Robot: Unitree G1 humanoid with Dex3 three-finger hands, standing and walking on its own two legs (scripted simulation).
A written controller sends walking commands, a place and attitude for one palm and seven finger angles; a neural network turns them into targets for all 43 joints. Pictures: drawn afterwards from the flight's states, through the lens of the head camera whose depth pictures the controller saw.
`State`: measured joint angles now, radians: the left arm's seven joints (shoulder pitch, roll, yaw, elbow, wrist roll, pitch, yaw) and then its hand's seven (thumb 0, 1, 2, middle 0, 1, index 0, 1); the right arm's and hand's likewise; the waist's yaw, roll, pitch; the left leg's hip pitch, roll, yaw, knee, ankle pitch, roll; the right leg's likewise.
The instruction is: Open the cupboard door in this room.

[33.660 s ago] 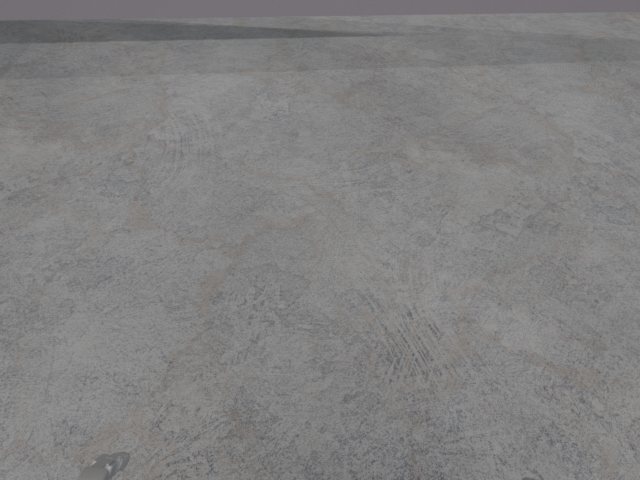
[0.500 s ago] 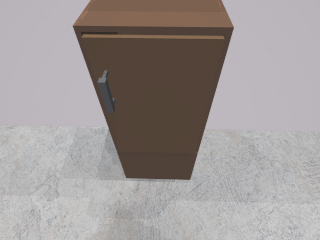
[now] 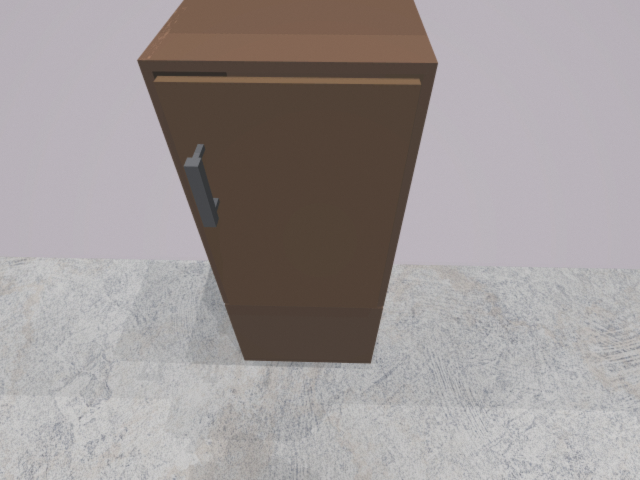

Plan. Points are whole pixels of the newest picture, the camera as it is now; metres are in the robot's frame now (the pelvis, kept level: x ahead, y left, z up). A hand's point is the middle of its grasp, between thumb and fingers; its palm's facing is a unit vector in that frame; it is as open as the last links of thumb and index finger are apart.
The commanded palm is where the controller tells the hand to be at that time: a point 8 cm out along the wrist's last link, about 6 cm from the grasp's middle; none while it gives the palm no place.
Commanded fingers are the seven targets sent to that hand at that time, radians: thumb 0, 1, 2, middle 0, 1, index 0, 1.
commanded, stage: come to a stop and stand still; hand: left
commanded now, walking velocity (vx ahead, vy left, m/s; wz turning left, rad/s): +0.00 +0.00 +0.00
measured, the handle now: (205, 186) +0.54 +0.24 +0.04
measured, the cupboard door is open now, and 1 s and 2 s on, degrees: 0 0 0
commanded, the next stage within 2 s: look again from close up in 0.72 s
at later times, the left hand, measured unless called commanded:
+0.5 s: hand out of the picture -0.03 +0.22 -0.16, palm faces -0.01 -0.98 -0.21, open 7.3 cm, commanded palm none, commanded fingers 0.00 0.90 0.90 -0.20 -0.30 -0.20 -0.30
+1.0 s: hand out of the picture -0.05 +0.20 -0.17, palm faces +0.00 -0.99 -0.14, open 7.4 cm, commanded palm none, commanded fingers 0.00 0.90 0.90 -0.20 -0.30 -0.20 -0.30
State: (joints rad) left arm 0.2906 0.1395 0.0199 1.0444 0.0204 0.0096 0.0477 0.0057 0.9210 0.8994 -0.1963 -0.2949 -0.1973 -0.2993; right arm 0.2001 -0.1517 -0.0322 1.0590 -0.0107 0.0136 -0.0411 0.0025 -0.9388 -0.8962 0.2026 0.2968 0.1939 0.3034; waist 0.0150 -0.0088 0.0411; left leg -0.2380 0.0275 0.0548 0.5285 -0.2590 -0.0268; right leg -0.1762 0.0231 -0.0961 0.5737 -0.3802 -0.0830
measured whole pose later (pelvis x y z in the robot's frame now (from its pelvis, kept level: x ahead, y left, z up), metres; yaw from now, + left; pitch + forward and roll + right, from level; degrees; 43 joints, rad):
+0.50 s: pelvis -0.06 +0.05 +0.01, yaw -1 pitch -2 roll +0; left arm 0.31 0.17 0.00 1.02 0.02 0.00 0.04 0.00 0.91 0.90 -0.20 -0.29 -0.20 -0.30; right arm 0.34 -0.14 0.01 1.04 -0.02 0.01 -0.01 0.01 -0.93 -0.90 0.20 0.30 0.19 0.30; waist -0.01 0.01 -0.01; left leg -0.25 -0.02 0.05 0.49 -0.23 0.05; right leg -0.23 0.01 -0.06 0.50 -0.27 -0.03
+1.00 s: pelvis -0.03 +0.05 +0.01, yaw -2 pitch +1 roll +0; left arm 0.35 0.11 -0.02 1.11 0.02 -0.02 0.03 0.00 0.91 0.90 -0.20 -0.29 -0.20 -0.30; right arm 0.30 -0.13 0.01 1.11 -0.01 -0.02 -0.03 0.02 -0.92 -0.90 0.20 0.30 0.19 0.30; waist 0.01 -0.01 0.02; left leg -0.24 -0.03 0.06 0.46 -0.24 0.05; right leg -0.22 0.00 -0.05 0.48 -0.27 -0.02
